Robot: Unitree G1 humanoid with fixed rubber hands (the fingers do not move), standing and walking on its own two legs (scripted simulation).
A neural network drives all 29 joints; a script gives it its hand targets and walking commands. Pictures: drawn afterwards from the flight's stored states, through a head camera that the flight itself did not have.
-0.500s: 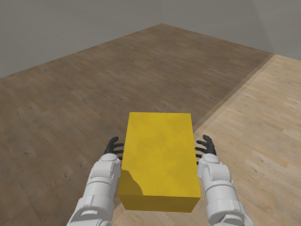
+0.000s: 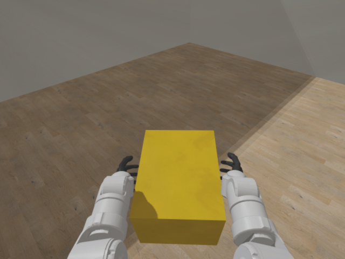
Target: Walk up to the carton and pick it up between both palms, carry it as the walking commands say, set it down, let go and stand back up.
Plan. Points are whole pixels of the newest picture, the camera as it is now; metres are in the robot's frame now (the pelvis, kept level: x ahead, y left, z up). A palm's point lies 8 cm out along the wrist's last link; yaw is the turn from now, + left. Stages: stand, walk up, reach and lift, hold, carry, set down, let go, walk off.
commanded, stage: reach and lift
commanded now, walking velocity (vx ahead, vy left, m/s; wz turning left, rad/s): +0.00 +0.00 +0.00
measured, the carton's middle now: (178, 183) +0.36 +0.00 -0.02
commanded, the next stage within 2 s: hold in 0.78 s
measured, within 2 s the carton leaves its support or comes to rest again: neither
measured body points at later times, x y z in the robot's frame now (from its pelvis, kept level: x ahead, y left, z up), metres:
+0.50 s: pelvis +0.01 +0.01 +0.00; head -0.07 +0.00 +0.45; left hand +0.32 +0.16 +0.04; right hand +0.32 -0.13 +0.04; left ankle +0.04 +0.13 -0.74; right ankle +0.04 -0.10 -0.74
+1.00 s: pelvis +0.01 +0.01 +0.00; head -0.09 +0.01 +0.44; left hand +0.30 +0.16 +0.04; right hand +0.31 -0.13 +0.05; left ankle +0.04 +0.13 -0.74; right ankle +0.04 -0.10 -0.74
